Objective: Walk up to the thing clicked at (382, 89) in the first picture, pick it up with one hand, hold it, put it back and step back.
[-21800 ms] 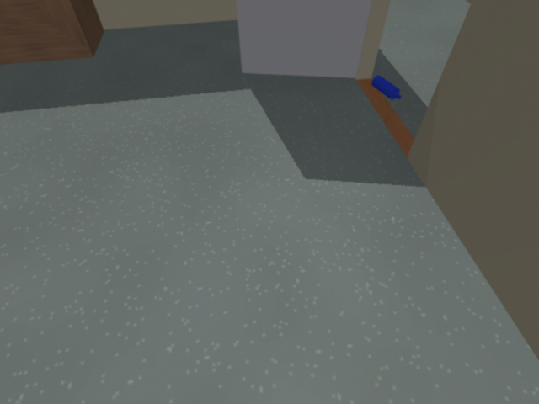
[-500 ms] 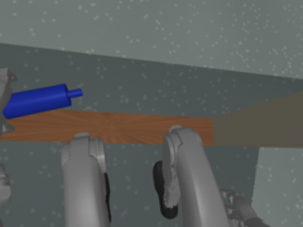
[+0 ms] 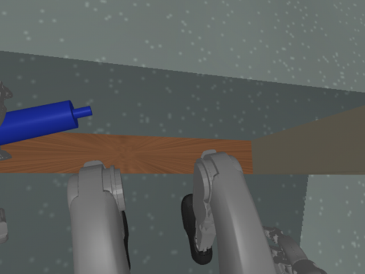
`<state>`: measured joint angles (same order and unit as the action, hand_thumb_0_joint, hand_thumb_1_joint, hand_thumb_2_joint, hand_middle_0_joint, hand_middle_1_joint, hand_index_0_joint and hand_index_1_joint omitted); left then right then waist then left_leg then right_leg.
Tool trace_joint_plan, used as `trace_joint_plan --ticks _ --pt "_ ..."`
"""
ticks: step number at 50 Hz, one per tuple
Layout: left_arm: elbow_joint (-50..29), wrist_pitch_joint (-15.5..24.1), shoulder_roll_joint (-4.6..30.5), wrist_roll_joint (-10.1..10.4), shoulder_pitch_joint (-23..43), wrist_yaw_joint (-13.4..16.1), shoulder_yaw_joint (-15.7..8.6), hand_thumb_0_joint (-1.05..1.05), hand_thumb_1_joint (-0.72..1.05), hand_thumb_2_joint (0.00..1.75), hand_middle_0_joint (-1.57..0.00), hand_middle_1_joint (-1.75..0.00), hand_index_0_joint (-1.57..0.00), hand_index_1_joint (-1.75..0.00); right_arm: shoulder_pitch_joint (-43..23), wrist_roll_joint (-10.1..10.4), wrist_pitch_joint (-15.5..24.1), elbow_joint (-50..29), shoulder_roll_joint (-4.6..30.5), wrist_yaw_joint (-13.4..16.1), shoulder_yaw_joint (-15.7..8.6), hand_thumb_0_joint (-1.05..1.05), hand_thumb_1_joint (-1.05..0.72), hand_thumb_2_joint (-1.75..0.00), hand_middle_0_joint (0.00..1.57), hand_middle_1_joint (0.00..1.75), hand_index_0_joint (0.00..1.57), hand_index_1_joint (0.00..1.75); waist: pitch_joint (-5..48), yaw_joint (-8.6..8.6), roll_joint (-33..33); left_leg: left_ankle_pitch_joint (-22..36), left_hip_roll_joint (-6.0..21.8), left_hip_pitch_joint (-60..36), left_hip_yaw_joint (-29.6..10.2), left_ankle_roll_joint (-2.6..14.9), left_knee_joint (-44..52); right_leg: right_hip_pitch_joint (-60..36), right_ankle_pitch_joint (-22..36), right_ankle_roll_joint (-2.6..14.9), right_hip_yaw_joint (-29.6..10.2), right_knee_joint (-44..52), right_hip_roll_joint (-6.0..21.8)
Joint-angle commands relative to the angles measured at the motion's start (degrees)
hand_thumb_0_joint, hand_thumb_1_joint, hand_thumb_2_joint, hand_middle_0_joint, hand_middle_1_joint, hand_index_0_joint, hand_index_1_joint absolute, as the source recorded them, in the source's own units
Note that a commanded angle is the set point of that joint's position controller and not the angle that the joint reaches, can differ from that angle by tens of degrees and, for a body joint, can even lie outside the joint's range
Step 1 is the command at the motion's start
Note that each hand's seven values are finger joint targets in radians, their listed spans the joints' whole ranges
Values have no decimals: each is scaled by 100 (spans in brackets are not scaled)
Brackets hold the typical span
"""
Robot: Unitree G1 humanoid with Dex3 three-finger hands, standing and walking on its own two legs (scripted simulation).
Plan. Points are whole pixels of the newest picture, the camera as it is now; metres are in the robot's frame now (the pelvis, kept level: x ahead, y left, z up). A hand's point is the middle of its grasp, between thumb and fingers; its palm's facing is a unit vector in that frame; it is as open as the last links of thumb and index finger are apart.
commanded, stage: rise first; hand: left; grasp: from above
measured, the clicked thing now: (44, 120) +0.45 +0.33 -0.29
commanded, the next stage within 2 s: approach in 1.24 s
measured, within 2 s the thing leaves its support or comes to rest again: neither
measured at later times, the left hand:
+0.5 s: hand out of the picture +0.40 +0.38 -0.18, palm faces -0.42 -0.14 -0.90, open 14.2 cm
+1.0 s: hand out of the picture +0.40 +0.38 -0.17, palm faces -0.42 -0.14 -0.90, open 14.1 cm
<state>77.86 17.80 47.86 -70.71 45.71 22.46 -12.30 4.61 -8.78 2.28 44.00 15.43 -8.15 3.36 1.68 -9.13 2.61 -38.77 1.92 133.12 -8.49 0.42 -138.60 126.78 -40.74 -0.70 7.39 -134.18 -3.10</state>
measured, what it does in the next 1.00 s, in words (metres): stands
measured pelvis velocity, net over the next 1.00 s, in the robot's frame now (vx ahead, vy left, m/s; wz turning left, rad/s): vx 0.00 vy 0.00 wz -0.01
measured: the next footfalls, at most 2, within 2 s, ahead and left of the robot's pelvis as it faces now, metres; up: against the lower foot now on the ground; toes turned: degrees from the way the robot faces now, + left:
none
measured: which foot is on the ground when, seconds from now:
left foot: down 0.00-1.00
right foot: down 0.00-1.00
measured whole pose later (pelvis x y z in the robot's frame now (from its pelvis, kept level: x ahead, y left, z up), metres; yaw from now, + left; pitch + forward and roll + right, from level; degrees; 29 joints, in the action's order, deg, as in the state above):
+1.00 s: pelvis +0.00 +0.00 -0.01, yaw -1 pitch +31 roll -10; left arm 81.2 18.3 50.6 -71.6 47.6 22.3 -12.2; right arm 4.7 -9.7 3.1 44.0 15.7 -8.6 5.6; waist 1.2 -10.4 2.8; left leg -37.9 1.6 134.0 -9.3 0.5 -139.9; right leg 127.2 -39.8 -0.9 8.1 -134.9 -3.2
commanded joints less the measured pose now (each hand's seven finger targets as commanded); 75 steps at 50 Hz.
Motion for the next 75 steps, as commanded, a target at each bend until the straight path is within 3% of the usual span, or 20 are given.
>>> trace_joint_plan --ticks 1,4,7,16,19,22,25,26,29,42,49,52,56,58,61,64,67,72,73,75 --pt "-606 2 1810 85 1482 272 -239 0 -57 101 -6 -103 -6 -104 996 11 5 -95 1437 99 -396 0 -90 -90 20 30 20 30 3598 61 -1796 745 -56 -3001 378 117 1385 -1347 1056 285 267 1336 -166" --pt "-654 8 1850 60 1481 307 -276 0 -57 102 -7 -103 -6 -103 998 15 19 -84 1441 104 -397 0 -90 -90 20 30 20 30 3720 115 -1823 840 -65 -3098 379 106 1374 -1371 1120 286 272 1291 -165" --pt "-588 -14 1787 47 1476 304 -212 0 -58 103 -6 -104 -6 -104 1059 -15 41 -78 1446 86 -376 0 -90 -90 20 30 20 30 3657 11 -1810 919 -71 -3104 368 112 1352 -1430 1203 268 285 1288 -156" --pt "-396 -21 1956 -20 1556 331 -237 0 -59 103 -7 -104 -6 -105 1059 -43 51 -80 1460 52 -306 0 -90 -90 20 30 20 30 3683 -14 -1852 1002 -59 -3091 363 108 1262 -1425 1272 276 307 1246 -188" --pt "-448 -5 2063 30 1510 351 -375 0 -58 103 -6 -103 -5 -104 1020 -70 56 -67 1492 62 -306 0 -90 -90 20 30 20 30 3731 48 -1923 977 -65 -3093 376 104 1256 -1444 1248 268 304 1229 -178" --pt "-355 -28 1885 8 1459 323 -253 0 -59 104 -7 -103 -5 -104 1059 -77 69 -42 1469 47 -298 0 -90 -90 20 30 20 30 3609 -28 -1850 976 -58 -3087 358 103 1266 -1418 1254 266 328 1238 -186" --pt "-461 -9 2137 2 1445 335 -395 0 -59 103 -6 -104 -5 -105 1044 -80 64 -82 1486 40 -278 0 -90 -90 20 30 20 30 3756 62 -1967 1101 -57 -3121 359 96 1234 -1536 1360 264 324 1188 -185" --pt "-450 -19 2083 -6 1522 332 -325 0 -59 104 -6 -104 -5 -105 1069 -67 66 -68 1501 30 -287 0 -90 -90 20 30 20 30 3713 -16 -1879 1059 -53 -3082 345 109 1227 -1475 1345 264 327 1199 -182" --pt "-485 -37 2135 16 1494 342 -399 0 -59 103 -6 -104 -5 -105 1047 -72 76 -72 1483 32 -278 0 -90 -90 20 30 20 30 3737 38 -1967 1023 -55 -3160 357 97 1268 -1464 1285 269 320 1211 -190" --pt "-312 -47 1946 64 1483 156 -144 0 -57 102 -6 -105 -6 -105 1011 -32 79 -97 1475 40 -247 0 -90 -90 20 30 20 30 3425 -33 -1848 746 -75 -2854 372 111 1308 -1396 1099 264 316 1300 -182" --pt "-527 53 2178 14 1712 253 -312 0 -57 103 -7 -104 -6 -105 1021 -63 85 -76 1497 60 -203 0 -90 -90 20 30 20 30 3741 1 -1890 916 -87 -2974 376 109 1253 -1529 1226 255 325 1254 -189" --pt "-317 16 2104 -10 1688 269 -242 0 -58 103 -7 -105 -6 -105 1011 -62 103 -89 1482 57 -192 0 -90 -90 20 30 20 30 3426 -63 -1840 709 -86 -2838 368 113 1309 -1380 1041 270 331 1279 -181" --pt "-595 -29 2208 -28 1653 263 -290 0 -57 102 -7 -105 -6 -106 971 -50 102 -104 1476 75 -214 0 -90 -90 20 30 20 30 3763 116 -2120 813 -88 -3114 398 78 1377 -1427 1101 294 312 1262 -175" --pt "-538 -73 1946 8 1617 221 -148 0 -57 101 -7 -105 -6 -106 989 -55 102 -121 1492 62 -252 0 -90 -90 20 30 20 30 3718 -27 -2065 871 -74 -3130 365 84 1360 -1382 1187 274 345 1252 -181" --pt "-628 -118 2036 15 1490 149 -197 0 -59 103 -7 -104 -6 -105 1004 11 94 -85 1503 70 -321 0 -90 -90 20 30 20 30 3790 96 -2238 950 -72 -3340 307 46 1473 -1261 1221 297 343 1189 -151" --pt "-649 -133 1700 51 1584 98 19 0 -57 102 -7 -105 -6 -106 1067 15 74 -87 1471 52 -328 0 -90 -90 20 30 20 30 3604 -68 -2001 894 -77 -3178 304 70 1447 -1268 1222 281 348 1255 -151" --pt "-787 -106 1924 110 1616 113 -157 0 -61 110 -7 -101 -3 -104 1055 39 94 -104 1507 67 -333 0 -90 -90 20 30 20 30 3672 39 -2022 832 -63 -3240 279 67 1486 -1245 1173 279 342 1239 -123" --pt "-562 -35 1536 82 1844 111 210 0 -60 104 -6 -105 -5 -106 1102 35 105 -83 1441 48 -265 0 -90 -90 20 30 20 30 3504 -187 -1837 805 -83 -2986 346 101 1350 -1280 1184 272 304 1332 -157" --pt "-677 -1 1572 93 1987 149 154 0 -58 103 -6 -105 -6 -105 1134 8 125 -98 1467 51 -265 0 -89 -89 20 30 20 30 3550 -231 -1924 783 -85 -3065 322 86 1393 -1277 1144 264 335 1324 -146" --pt "-465 -10 1293 6 2160 196 463 0 -59 104 -6 -105 -5 -106 1146 -11 156 -62 1450 55 -242 0 -90 -90 20 30 20 30 3423 -357 -1934 675 -62 -3079 296 69 1387 -1118 1071 280 368 1322 -162"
